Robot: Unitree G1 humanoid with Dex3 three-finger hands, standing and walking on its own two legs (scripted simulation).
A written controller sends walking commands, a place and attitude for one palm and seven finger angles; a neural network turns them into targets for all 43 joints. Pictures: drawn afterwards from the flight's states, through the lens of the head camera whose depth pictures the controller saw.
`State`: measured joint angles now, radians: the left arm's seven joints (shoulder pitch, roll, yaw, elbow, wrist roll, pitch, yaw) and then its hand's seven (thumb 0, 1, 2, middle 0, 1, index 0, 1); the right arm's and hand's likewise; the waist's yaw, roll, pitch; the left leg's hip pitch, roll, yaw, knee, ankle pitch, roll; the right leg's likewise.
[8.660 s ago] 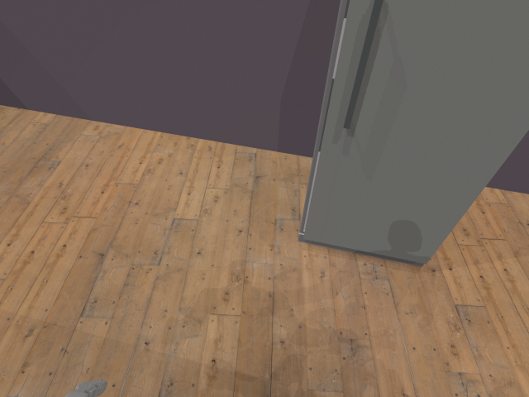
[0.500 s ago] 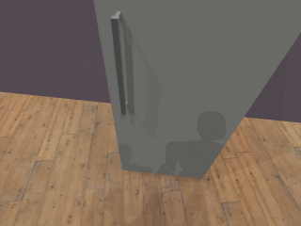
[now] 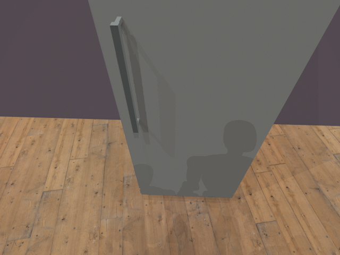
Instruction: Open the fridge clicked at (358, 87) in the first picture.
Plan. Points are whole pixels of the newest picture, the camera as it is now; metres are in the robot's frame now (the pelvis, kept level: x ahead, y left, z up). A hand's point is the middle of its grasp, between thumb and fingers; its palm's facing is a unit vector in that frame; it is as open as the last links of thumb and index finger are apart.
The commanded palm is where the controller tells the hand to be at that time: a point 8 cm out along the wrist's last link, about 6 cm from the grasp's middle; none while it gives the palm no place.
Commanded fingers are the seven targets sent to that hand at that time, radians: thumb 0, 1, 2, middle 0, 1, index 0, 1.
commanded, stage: look again from close up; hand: left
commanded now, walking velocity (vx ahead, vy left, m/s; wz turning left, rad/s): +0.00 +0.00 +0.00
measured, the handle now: (129, 85) +0.51 +0.15 +0.12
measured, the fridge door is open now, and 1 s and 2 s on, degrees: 0 0 0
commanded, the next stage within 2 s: raise the hand to about handle height in 0.88 s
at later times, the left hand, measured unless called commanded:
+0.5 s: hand out of the picture +0.02 +0.14 -0.16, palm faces +0.01 -0.97 -0.24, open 7.3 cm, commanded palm none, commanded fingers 0.00 0.90 0.90 -0.20 -0.30 -0.20 -0.30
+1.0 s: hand out of the picture +0.01 +0.13 -0.17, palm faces +0.02 -0.98 -0.22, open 7.3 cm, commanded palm +0.09 +0.18 -0.06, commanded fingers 0.00 0.85 0.88 -0.20 -0.33 -0.20 -0.33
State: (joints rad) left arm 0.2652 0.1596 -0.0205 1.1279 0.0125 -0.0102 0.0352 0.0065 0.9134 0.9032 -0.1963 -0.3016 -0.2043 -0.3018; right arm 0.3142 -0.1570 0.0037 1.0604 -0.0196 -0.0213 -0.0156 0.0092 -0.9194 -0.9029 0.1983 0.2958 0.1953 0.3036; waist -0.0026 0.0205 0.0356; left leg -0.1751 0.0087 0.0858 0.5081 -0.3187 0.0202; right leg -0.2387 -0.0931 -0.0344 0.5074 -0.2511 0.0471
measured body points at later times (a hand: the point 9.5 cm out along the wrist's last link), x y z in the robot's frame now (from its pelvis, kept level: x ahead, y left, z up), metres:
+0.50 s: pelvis +0.00 -0.05 +0.00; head +0.01 -0.07 +0.45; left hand +0.02 +0.19 -0.14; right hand +0.00 -0.27 -0.17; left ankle -0.03 +0.10 -0.74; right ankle +0.01 -0.16 -0.74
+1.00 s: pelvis +0.00 -0.05 +0.00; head +0.01 -0.06 +0.45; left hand +0.01 +0.18 -0.15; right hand -0.01 -0.27 -0.16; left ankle -0.03 +0.10 -0.73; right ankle +0.01 -0.16 -0.74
